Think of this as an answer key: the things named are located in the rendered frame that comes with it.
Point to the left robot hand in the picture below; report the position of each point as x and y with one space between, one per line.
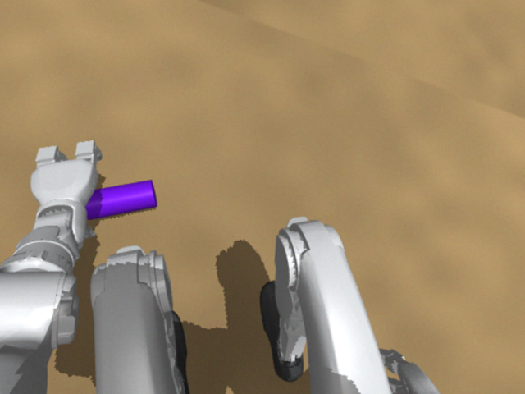
56 177

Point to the right robot hand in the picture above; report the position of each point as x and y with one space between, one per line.
412 379

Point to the right robot foot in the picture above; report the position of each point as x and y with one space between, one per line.
287 371

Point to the can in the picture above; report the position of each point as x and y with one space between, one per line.
121 199

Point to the left robot foot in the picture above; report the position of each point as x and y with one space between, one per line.
181 352

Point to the left robot arm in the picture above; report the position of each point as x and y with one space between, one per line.
39 307

